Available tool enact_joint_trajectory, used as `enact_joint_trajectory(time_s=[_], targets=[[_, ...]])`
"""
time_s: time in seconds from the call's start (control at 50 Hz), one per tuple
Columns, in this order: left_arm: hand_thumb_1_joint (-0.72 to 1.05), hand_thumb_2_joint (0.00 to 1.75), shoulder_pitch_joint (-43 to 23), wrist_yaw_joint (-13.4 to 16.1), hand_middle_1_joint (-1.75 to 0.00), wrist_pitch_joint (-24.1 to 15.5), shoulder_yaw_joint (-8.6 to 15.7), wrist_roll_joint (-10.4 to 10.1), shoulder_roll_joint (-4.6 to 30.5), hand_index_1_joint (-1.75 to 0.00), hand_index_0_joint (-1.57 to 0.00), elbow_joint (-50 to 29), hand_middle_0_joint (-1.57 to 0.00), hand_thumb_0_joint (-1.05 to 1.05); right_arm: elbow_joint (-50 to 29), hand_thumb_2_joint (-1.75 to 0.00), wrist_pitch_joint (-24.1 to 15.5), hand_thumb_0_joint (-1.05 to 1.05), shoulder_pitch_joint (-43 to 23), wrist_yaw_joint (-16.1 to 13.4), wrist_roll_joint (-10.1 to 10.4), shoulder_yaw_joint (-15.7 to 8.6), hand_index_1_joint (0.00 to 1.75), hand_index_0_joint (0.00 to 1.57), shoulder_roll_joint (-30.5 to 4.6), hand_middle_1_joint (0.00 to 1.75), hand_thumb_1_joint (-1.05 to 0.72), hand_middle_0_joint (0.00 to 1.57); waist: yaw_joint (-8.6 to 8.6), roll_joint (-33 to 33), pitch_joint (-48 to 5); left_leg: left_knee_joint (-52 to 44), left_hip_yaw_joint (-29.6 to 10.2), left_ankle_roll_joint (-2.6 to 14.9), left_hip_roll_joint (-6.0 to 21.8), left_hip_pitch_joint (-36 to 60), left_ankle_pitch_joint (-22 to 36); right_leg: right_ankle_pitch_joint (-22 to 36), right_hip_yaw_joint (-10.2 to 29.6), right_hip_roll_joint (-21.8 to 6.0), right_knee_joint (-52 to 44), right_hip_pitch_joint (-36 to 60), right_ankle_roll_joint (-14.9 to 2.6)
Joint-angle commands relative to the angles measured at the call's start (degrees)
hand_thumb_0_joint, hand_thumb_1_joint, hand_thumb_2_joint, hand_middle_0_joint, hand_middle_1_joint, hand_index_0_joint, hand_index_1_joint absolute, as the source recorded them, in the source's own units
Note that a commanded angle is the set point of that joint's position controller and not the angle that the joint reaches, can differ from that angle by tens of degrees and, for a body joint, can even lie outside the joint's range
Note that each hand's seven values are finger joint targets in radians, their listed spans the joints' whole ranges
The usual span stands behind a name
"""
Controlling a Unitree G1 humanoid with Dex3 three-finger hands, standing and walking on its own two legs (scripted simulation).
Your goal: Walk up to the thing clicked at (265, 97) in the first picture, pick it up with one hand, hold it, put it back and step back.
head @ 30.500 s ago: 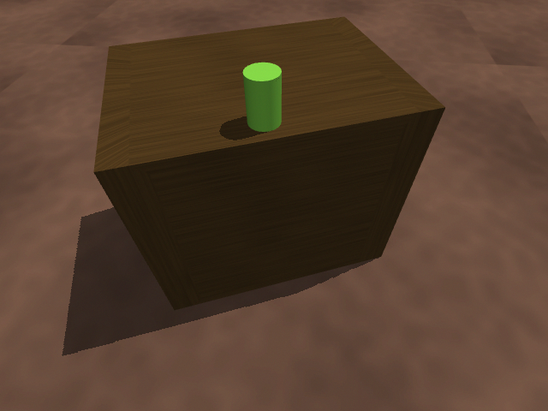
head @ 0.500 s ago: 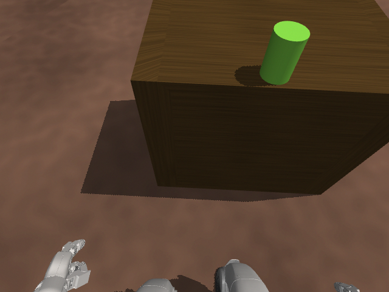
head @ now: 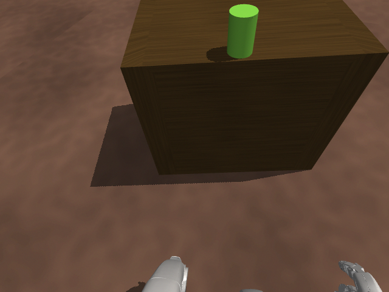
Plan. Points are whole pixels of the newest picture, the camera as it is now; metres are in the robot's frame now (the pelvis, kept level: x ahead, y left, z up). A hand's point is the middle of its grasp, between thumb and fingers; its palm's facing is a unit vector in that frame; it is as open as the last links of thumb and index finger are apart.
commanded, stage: step back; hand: right
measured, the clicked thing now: (241, 32) +0.86 -0.09 +0.06
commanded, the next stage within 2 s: stand in 1.60 s
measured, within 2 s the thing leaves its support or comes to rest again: neither
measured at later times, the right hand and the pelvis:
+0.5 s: hand out of the picture -0.04 -0.29 -0.12, palm faces -0.16 +0.88 -0.44, open 7.4 cm; pelvis -0.17 -0.03 +0.01, yaw +6 degrees
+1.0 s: hand out of the picture -0.16 -0.29 -0.15, palm faces -0.12 +0.94 -0.33, open 7.4 cm; pelvis -0.25 -0.05 +0.01, yaw +5 degrees
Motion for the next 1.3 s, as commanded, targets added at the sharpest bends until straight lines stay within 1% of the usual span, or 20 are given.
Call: enact_joint_trajectory(time_s=[0.0, 0.16, 0.24, 0.26, 0.3, 0.32, 0.4, 0.5, 0.56, 0.6, 0.64, 0.72, 0.86, 0.9, 0.94, 1.12, 1.16, 1.18, 1.2, 1.28], targets=[[0.9, 0.9, -11.2, 2.3, -0.3, -2.1, 4.2, 0.5, 15.5, -0.3, -0.2, -8.3, -0.2, 0.0, -2.7, -0.9, -2.0, 0.0, 3.3, -0.8, 0.8, -2.9, 0.3, 0.2, -10.8, 0.3, -0.9, 0.2, -4.04, -10.3, -2.2, 17.7, -4.6, 0.22, -5.7, 2.6, -0.4, 10.6, 9.2, -12.0, -19.7, -11.7, -8.59], [0.9, 0.9, -2.6, 4.0, -0.3, -1.6, 4.5, 0.6, 14.1, -0.3, -0.2, -9.2, -0.2, 0.0, -3.6, -0.9, -3.7, 0.0, 4.8, -1.3, -0.4, -1.3, 0.3, 0.2, -7.8, 0.3, -0.9, 0.2, 0.72, -14.9, -11.9, -4.8, 0.9, -0.55, 0.1, 0.2, -6.2, 36.3, 9.6, -16.3, -9.5, 15.6, -11.25], [0.9, 0.9, -5.3, 3.3, -0.3, -0.2, 3.5, -0.7, 14.2, -0.3, -0.2, -10.1, -0.2, 0.0, 0.2, -0.9, -3.8, 0.0, 11.6, -0.8, -0.7, -2.3, 0.3, 0.2, -8.3, 0.3, -0.9, 0.2, -1.94, -9.7, -14.6, -28.5, 6.7, 1.09, -1.5, 15.5, 13.9, 29.9, 5.4, -12.5, -1.4, 8.2, -6.79], [0.9, 0.9, -5.0, 3.0, -0.3, -0.1, 2.7, -0.8, 12.8, -0.3, -0.2, -10.6, -0.2, 0.0, 0.5, -0.9, -3.6, 0.0, 12.0, -0.8, -1.0, -3.1, 0.3, 0.2, -10.3, 0.3, -0.9, 0.2, -1.99, -6.0, -14.5, -28.9, 0.5, 2.85, 2.7, 20.0, 16.8, 21.0, 5.0, -10.4, -0.1, 0.9, -4.37], [0.9, 0.9, -10.3, 3.2, -0.3, -0.1, 3.3, -1.6, 12.9, -0.3, -0.2, -12.0, -0.2, 0.0, -1.8, -0.9, -3.0, 0.0, 7.2, -0.4, -1.4, -4.6, 0.3, 0.2, -21.1, 0.3, -0.9, 0.2, -4.38, 12.6, -11.5, -32.6, -25.8, 17.85, 24.8, 12.3, 25.9, -14.1, -0.4, 2.2, 20.0, -10.2, 0.59], [0.9, 0.9, -11.1, 3.4, -0.3, 0.2, 4.0, -1.0, 14.9, -0.3, -0.2, -11.3, -0.2, 0.0, -3.2, -0.9, -3.6, 0.0, 2.5, -0.9, -1.6, -4.8, 0.3, 0.2, -21.2, 0.3, -0.9, 0.2, -3.64, 12.1, -7.9, -34.3, -30.3, 20.95, 28.8, 3.8, 24.6, -15.4, 6.8, 0.1, 30.3, -7.0, 0.79], [0.9, 0.9, -3.4, 2.4, -0.3, 0.2, 3.9, -1.8, 13.3, -0.3, -0.2, -6.4, -0.2, 0.0, -4.3, -0.9, -3.5, 0.0, -2.0, -1.1, -1.7, -2.3, 0.3, 0.2, -12.3, 0.3, -0.9, 0.2, 0.9, 2.8, -8.2, -27.2, -5.9, 12.86, 14.9, 8.8, 30.9, -6.4, 6.1, 5.1, 34.5, -9.1, 0.65], [0.9, 0.9, -3.7, 2.1, -0.3, -2.9, 2.1, -1.2, 11.0, -0.3, -0.2, -5.5, -0.2, 0.0, -2.3, -0.9, -2.9, 0.0, 3.6, 0.0, -1.6, -3.0, 0.3, 0.2, -11.9, 0.3, -0.9, 0.2, -3.86, 10.7, -12.3, -25.1, -5.9, 12.54, 13.1, 26.0, 13.2, -7.9, 0.4, 0.2, 1.4, -9.3, 2.06], [0.9, 0.9, 3.5, 2.9, -0.3, -5.1, 2.1, -1.0, 10.5, -0.3, -0.2, 0.7, -0.2, 0.0, -1.9, -0.9, -1.3, 0.0, 0.9, 0.7, -1.4, -3.0, 0.3, 0.2, -12.9, 0.3, -0.9, 0.2, -1.15, 8.6, -14.7, -16.8, -2.1, 10.03, 11.3, 21.4, 10.6, 3.4, -4.4, 1.8, -25.5, 4.0, 0.97], [0.9, 0.9, 3.5, 3.4, -0.3, -6.1, 3.9, 0.6, 17.2, -0.3, -0.2, 1.7, -0.2, 0.0, -3.2, -0.9, -1.4, 0.0, 2.0, 1.1, -0.9, -1.0, 0.3, 0.2, -6.5, 0.3, -0.9, 0.2, -1.55, -7.0, -11.4, -4.3, 1.6, 4.01, 3.7, -0.1, 0.1, 3.4, 18.2, -8.8, -22.5, 12.7, -2.55], [0.9, 0.9, -5.8, 3.4, -0.3, -5.9, 4.8, 1.1, 23.8, -0.3, -0.2, -1.6, -0.2, 0.0, -2.6, -0.9, -1.8, 0.0, -2.3, 0.6, -0.9, -2.5, 0.3, 0.2, -10.4, 0.3, -0.9, 0.2, 0.04, -12.3, -4.7, 0.4, -4.6, 0.51, 3.7, 5.8, -6.1, -14.7, 31.2, -22.7, -25.6, -11.8, -12.64], [0.9, 0.9, -5.0, 3.5, -0.3, -7.0, 3.0, -0.1, 15.8, -0.3, -0.2, 0.5, -0.2, 0.0, 0.1, -0.9, -2.7, 0.0, -1.7, 1.6, -0.2, -1.6, 0.3, 0.2, -8.2, 0.3, -0.9, 0.2, -1.95, -9.3, -2.5, -1.5, -1.8, 0.41, 0.7, 2.5, 2.8, 13.0, 11.1, -11.8, -18.2, 0.0, -6.86], [0.9, 0.9, -4.0, 2.7, -0.3, -5.8, 2.2, -0.2, 16.0, -0.3, -0.2, 0.3, -0.2, 0.0, 3.5, -0.9, -4.7, 0.0, 3.5, 2.4, -1.2, -3.0, 0.3, 0.2, -8.8, 0.3, -0.9, 0.2, -3.01, -10.5, -6.3, -27.4, 4.6, 1.43, -0.8, 20.9, 4.2, 4.5, 8.1, -11.6, -12.0, -3.2, -6.0], [0.9, 0.9, -3.9, 2.5, -0.3, -5.9, 0.5, -1.2, 10.3, -0.3, -0.2, 0.4, -0.2, 0.0, 4.8, -0.9, -5.4, 0.0, 7.0, 2.0, -1.5, -4.8, 0.3, 0.2, -14.2, 0.3, -0.9, 0.2, -4.18, 6.8, -10.0, -34.1, -20.6, 8.04, 13.1, 30.3, -3.5, -2.7, -1.9, -1.3, 5.8, -16.2, -0.89], [0.9, 0.9, -5.1, 2.9, -0.3, -5.9, 2.2, -1.1, 16.1, -0.3, -0.2, 1.1, -0.2, 0.0, 4.3, -0.9, -5.2, 0.0, 7.0, 2.5, -1.1, -5.7, 0.3, 0.2, -18.1, 0.3, -0.9, 0.2, -4.45, 5.9, -6.1, -39.0, -29.0, 16.1, 20.7, 18.9, -19.9, -12.1, -0.7, -2.6, 14.5, -13.9, -1.05], [0.9, 0.9, 3.4, 2.6, -0.3, -7.2, 2.3, -0.6, 11.7, -0.3, -0.2, 6.2, -0.2, 0.0, 2.2, -0.9, -3.8, 0.0, -1.2, 2.5, -0.4, -2.0, 0.3, 0.2, -8.3, 0.3, -0.9, 0.2, 1.75, 4.8, -7.9, -24.6, -5.2, 6.22, 8.1, 4.8, -0.7, 6.7, -6.0, 0.8, -15.5, 12.1, -0.53], [0.9, 0.9, 5.7, 3.4, -0.3, -7.4, 4.4, 0.6, 19.1, -0.3, -0.2, 5.9, -0.2, 0.0, 1.0, -0.9, -3.6, 0.0, 0.5, 1.7, -0.1, -0.2, 0.3, 0.2, -3.0, 0.3, -0.9, 0.2, 3.28, -12.4, -6.3, -5.5, -2.0, 1.43, -4.3, -7.0, -5.9, -14.0, 23.7, -16.7, -29.0, 13.5, -4.54], [0.9, 0.9, -1.0, 3.3, -0.3, -7.2, 4.6, 0.6, 20.8, -0.3, -0.2, 3.8, -0.2, 0.0, 2.9, -0.9, -3.3, 0.0, 2.0, 1.1, -0.7, -1.5, 0.3, 0.2, -7.2, 0.3, -0.9, 0.2, 1.35, -7.0, -3.9, 0.0, -3.6, 0.88, -0.4, -3.0, -5.8, -23.9, 27.9, -23.3, -31.5, 3.2, -9.11], [0.9, 0.9, -5.8, 3.1, -0.3, -7.3, 4.4, 0.5, 20.3, -0.3, -0.2, 2.1, -0.2, 0.0, 4.2, -0.9, -3.4, 0.0, 5.0, 1.2, -0.5, -2.2, 0.3, 0.2, -9.6, 0.3, -0.9, 0.2, -0.61, -6.2, -2.0, 1.8, -3.6, 0.85, 1.8, 0.5, -5.2, -25.2, 27.5, -24.1, -31.0, -1.6, -11.87], [0.9, 0.9, -6.0, 3.1, -0.3, -8.0, 3.1, -0.5, 16.1, -0.3, -0.2, 2.5, -0.2, 0.0, 6.6, -0.9, -3.9, 0.0, 6.9, 1.6, -0.5, -1.8, 0.3, 0.2, -8.9, 0.3, -0.9, 0.2, -1.3, -7.3, -3.8, -0.4, -3.7, 0.1, 1.9, 2.8, 1.0, 3.0, 10.7, -15.8, -24.2, 2.9, -8.37]])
